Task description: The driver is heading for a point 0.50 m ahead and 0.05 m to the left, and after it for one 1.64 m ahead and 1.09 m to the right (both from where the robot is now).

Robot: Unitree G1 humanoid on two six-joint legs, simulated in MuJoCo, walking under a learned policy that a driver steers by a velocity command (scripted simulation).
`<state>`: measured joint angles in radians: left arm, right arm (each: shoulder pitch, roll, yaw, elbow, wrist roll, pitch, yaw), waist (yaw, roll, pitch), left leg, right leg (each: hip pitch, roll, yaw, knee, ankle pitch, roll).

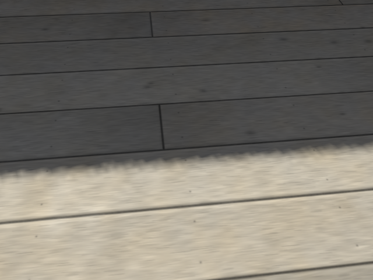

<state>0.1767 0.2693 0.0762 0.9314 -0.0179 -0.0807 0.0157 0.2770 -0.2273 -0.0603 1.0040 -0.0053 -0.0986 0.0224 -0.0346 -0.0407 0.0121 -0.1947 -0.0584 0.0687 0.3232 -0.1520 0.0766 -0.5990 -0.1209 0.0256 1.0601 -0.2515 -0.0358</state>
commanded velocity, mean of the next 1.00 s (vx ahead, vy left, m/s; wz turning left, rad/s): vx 0.35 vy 0.00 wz -0.11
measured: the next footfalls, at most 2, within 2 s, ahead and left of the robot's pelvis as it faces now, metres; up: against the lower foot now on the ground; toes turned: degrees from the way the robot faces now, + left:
right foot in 0.32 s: +0.37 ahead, -0.16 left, +0.00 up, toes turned -3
left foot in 0.80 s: +0.60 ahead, +0.05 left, +0.00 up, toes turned -3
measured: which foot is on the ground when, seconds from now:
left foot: down 0.00-0.32, up 0.34-0.78, down 0.80-1.00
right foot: up 0.00-0.30, down 0.32-0.82, up 0.84-1.00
